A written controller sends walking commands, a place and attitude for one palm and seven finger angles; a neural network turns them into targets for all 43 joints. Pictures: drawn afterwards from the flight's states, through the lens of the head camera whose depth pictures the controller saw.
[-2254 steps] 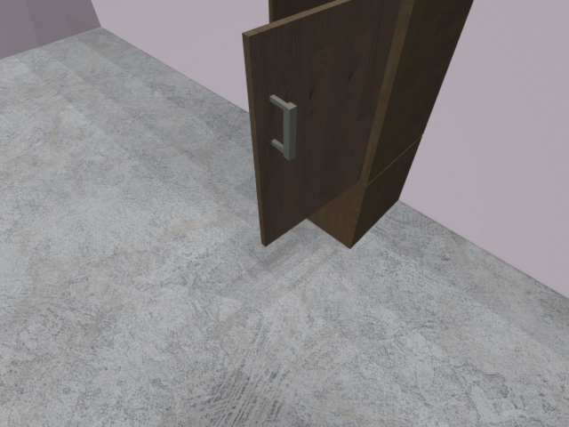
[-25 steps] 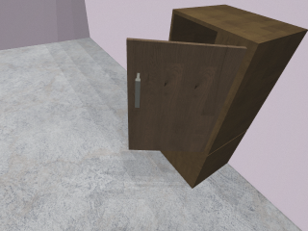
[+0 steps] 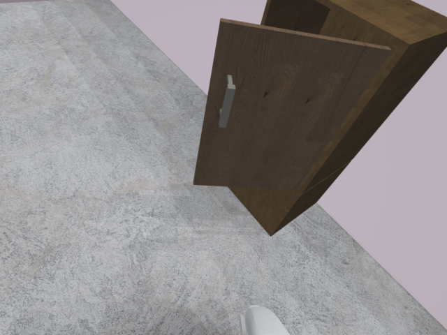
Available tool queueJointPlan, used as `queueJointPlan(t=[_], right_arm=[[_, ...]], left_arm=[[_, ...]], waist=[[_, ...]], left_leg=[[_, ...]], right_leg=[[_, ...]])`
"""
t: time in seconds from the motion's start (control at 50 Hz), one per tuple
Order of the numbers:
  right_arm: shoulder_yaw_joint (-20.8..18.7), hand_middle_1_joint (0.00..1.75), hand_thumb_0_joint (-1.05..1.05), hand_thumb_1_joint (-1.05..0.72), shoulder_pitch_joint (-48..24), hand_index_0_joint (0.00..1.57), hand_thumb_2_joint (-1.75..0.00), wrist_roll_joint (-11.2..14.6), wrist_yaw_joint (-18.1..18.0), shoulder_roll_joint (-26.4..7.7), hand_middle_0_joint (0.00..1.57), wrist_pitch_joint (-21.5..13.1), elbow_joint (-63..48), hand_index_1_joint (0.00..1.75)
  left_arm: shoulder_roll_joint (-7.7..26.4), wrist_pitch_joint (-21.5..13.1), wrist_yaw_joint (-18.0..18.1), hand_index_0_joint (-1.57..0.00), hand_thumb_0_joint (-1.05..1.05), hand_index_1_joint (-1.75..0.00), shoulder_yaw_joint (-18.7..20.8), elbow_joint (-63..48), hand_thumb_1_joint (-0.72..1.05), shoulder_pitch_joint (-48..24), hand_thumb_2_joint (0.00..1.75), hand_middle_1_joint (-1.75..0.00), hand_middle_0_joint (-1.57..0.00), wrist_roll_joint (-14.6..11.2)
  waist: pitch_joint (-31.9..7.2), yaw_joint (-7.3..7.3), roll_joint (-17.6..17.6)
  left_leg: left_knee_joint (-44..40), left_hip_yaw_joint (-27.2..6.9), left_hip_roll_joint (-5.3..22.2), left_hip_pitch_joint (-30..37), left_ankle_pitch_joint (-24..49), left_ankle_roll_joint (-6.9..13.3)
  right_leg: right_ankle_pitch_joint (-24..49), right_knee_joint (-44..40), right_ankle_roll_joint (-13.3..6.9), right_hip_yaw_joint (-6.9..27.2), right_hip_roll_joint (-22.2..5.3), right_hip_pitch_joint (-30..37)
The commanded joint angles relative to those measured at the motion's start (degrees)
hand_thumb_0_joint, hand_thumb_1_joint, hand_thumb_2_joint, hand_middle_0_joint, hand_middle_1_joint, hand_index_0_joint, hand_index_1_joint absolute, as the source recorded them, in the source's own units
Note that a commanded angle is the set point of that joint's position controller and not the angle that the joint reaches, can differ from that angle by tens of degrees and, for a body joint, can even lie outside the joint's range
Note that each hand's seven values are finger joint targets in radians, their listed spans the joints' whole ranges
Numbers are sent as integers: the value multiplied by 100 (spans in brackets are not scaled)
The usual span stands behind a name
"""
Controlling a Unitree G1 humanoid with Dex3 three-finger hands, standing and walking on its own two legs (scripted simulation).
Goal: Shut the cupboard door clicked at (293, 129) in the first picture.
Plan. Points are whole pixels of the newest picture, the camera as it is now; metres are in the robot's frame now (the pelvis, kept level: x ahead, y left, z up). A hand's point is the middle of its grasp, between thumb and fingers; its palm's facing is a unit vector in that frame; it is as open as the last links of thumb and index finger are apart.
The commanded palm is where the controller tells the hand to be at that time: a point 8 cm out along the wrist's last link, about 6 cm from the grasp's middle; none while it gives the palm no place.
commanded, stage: come to a stop and stand still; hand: left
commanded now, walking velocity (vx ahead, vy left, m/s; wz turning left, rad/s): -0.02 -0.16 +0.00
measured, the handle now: (226, 102) +0.64 +0.00 +0.05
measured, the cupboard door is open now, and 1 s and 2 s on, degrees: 56 56 56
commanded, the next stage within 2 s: look again from close up in 1.18 s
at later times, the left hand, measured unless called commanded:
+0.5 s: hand out of the picture +0.15 +0.12 -0.19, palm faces -0.02 -0.98 -0.20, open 7.3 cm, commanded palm none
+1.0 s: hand out of the picture +0.03 +0.18 -0.19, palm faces +0.05 -0.98 -0.19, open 7.4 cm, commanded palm none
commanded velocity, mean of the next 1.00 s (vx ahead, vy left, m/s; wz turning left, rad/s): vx -0.05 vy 0.02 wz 0.00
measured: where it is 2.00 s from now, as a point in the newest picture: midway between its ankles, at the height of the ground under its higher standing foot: outside the picture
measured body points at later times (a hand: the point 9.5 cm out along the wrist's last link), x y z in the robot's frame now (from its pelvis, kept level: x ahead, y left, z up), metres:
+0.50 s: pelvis +0.06 -0.04 -0.02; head +0.11 -0.05 +0.42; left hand +0.15 +0.18 -0.17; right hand +0.02 -0.25 -0.19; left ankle +0.00 +0.06 -0.72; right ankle +0.06 -0.16 -0.75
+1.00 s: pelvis +0.04 -0.01 -0.01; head +0.06 +0.01 +0.44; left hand +0.03 +0.23 -0.18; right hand +0.11 -0.24 -0.16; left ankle +0.04 +0.09 -0.75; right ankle +0.06 -0.16 -0.75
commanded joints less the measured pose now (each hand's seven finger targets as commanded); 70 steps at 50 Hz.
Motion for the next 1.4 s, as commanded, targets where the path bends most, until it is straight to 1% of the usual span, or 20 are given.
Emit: queueJointPlan(t=[0.0, 0.14, 0.26, 0.32, 0.36, 0.38, 0.4, 0.42, 0.46, 0.52, 0.6, 0.66, 0.7, 0.72, 0.74, 0.78, 0.86, 0.96, 1.14, 1.38], right_arm=[[-174, 30, 0, -90, 710, 20, -90, -14, -131, -983, 20, -85, -74, 30], [-102, 30, 0, -90, 662, 20, -90, -16, -143, -936, 20, -20, -113, 30], [-213, 30, 0, -90, 352, 20, -90, -27, -65, -986, 20, 66, -208, 30], [-285, 30, 0, -90, 69, 20, -90, 28, -26, -982, 20, 86, -336, 30], [-325, 30, 0, -90, 21, 20, -90, 110, 44, -905, 20, 100, -423, 30], [-298, 30, 0, -90, 46, 20, -90, 144, 89, -624, 20, 99, -506, 30], [-325, 30, 0, -90, -89, 20, -90, 157, 67, -706, 20, 206, -613, 30], [-342, 30, 0, -90, -301, 20, -90, 126, 54, -670, 20, 287, -622, 30], [-347, 30, 0, -90, -555, 20, -90, 94, 85, -697, 20, 397, -573, 30], [-341, 30, 0, -90, -894, 20, -90, 105, 162, -646, 20, 439, -581, 30], [-335, 30, 0, -90, -1283, 20, -90, 84, 237, -656, 20, 407, -729, 30], [-328, 30, 0, -90, -1167, 20, -90, 64, 240, -741, 20, 344, -697, 30], [-360, 30, 0, -90, -1090, 20, -90, 40, 252, -1056, 20, 252, -710, 30], [-376, 30, 0, -90, -1402, 20, -90, -4, 250, -1306, 20, 215, -823, 30], [-348, 30, 0, -90, -1834, 20, -90, -25, 264, -1410, 20, 253, -922, 30], [-272, 30, 0, -90, -2265, 20, -90, 0, 273, -1294, 20, 228, -1020, 30], [-227, 30, 0, -90, -2000, 20, -90, 45, 273, -1203, 20, 185, -898, 30], [-216, 30, 0, -90, -1704, 20, -90, 52, 280, -1182, 20, 192, -725, 30], [-115, 30, 0, -90, -1398, 20, -90, 78, 238, -1104, 20, 85, -409, 30], [-53, 30, 0, -90, -1042, 20, -90, 68, 186, -898, 20, 56, -35, 30]], left_arm=[[-245, -24, -3, -20, 0, -30, -111, -165, 90, 132, 90, -30, -20, -7], [-282, -23, 130, -20, 0, -30, -159, -155, 90, 113, 90, -30, -20, -106], [-433, -179, 196, -20, 0, -30, -303, -289, 90, -382, 90, -30, -20, -168], [-308, -296, 268, -20, 0, -30, -242, -258, 90, -39, 90, -30, -20, -174], [62, -449, 325, -20, 0, -30, -164, -23, 90, 678, 90, -30, -20, -162], [373, -510, 406, -20, 0, -30, -79, 82, 90, 930, 90, -30, -20, -123], [433, -546, 397, -20, 0, -30, -106, 70, 90, 883, 90, -30, -20, -155], [304, -536, 431, -20, 0, -30, -124, 9, 90, 665, 90, -30, -20, -147], [139, -482, 456, -20, 0, -30, -144, -78, 90, 259, 90, -30, -20, -142], [78, -445, 451, -20, 0, -30, -158, -145, 90, 48, 90, -30, -20, -121], [229, -411, 422, -20, 0, -30, -91, -172, 90, 75, 90, -30, -20, -55], [348, -363, 400, -20, 0, -30, -72, -211, 90, -41, 90, -30, -20, -101], [108, -297, 368, -20, 0, -30, -122, -269, 90, 16, 90, -30, -20, -152], [-110, -268, 351, -20, 0, -30, -172, -288, 90, 141, 90, -30, -20, -170], [-158, -249, 348, -20, 0, -30, -194, -230, 90, 174, 90, -30, -20, -156], [-92, -202, 327, -20, 0, -30, -218, -44, 90, 316, 90, -30, -20, -85], [12, -326, 294, -20, 0, -30, -298, 208, 90, 579, 90, -30, -20, -103], [-29, -371, 305, -20, 0, -30, -350, 409, 90, 667, 90, -30, -20, -99], [-87, -450, 343, -20, 0, -30, -403, 758, 90, 963, 90, -30, -20, -130], [-207, -456, 395, -20, 0, -30, -415, 908, 90, 997, 90, -30, -20, -162]], waist=[[425, 68, 1208], [303, 101, 1471], [183, -72, 1671], [8, 138, 1605], [-622, 427, 608], [-997, 437, -606], [-1092, 379, -607], [-754, 355, -513], [-493, 276, -918], [-326, 268, -656], [-204, 405, -841], [-275, 269, -669], [-276, 254, 355], [-153, 397, 1210], [82, 518, 1336], [362, 635, 1508], [61, 540, 806], [257, 416, 329], [8, 404, 349], [198, 434, 294]], left_leg=[[-943, -1225, 1132, 526, 732, -768], [-450, -883, 1144, 759, 3297, -499], [98, -667, 1112, 958, 4422, 346], [451, -763, 1049, 761, 4356, 281], [1436, -547, 680, 29, 2798, -111], [2357, 14, -6, -1081, -195, -411], [3101, -279, -290, -1194, -2458, -481], [3417, -518, -174, -1212, -2374, -476], [3749, -502, -65, -1384, -2060, -566], [3337, -271, -76, -1222, -1508, -628], [2174, -11, -141, -822, -1259, -644], [780, 131, -213, 39, -238, -633], [33, -464, 307, 631, 560, -411], [-314, -1099, 947, 55, 830, -109], [-673, -1164, 1156, -970, -29, 81], [-1096, -1083, 861, -1468, -996, 45], [-666, -641, 411, -577, -618, -194], [-809, -622, 371, -435, -832, -231], [-618, -404, 347, 115, 619, -240], [-548, -292, 319, 148, 1001, -256]], right_leg=[[88, 130, 118, -36, -62, -845], [-374, -368, 210, -260, -166, -409], [-1281, -2822, 25, -934, -192, 900], [-831, -4077, -112, -918, -163, 1831], [1587, -4935, -203, -452, -742, 3493], [4492, -4466, -759, 655, -1992, 4445], [5780, -4341, -1323, 766, -2693, 4145], [5171, -4535, -1499, 522, -2594, 3662], [4481, -4616, -1379, 336, -2089, 3400], [3486, -4723, -1171, -220, -1654, 3147], [2253, -4798, -1128, -100, -1524, 2869], [1135, -4560, -847, -74, -1362, 2424], [-365, -4083, -390, -354, -887, 1792], [-1147, -3968, -138, -620, -550, 1915], [-1504, -3963, -49, -751, -494, 2605], [-1199, -3867, -35, -765, -532, 2993], [-644, -4785, -91, -516, -685, 2807], [-821, -5045, -80, -483, -720, 2587], [-148, -5028, -100, -512, -829, 2752], [41, -5001, -143, -548, -833, 2895]])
